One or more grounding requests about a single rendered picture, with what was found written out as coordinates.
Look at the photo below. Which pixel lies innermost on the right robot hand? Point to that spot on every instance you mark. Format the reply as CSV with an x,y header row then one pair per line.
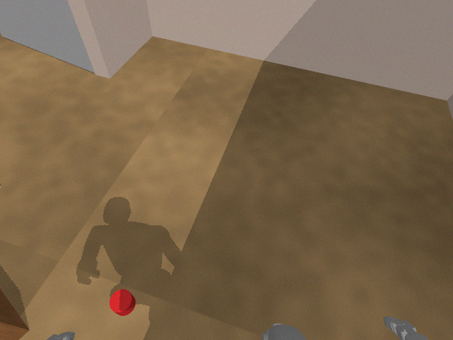
x,y
403,329

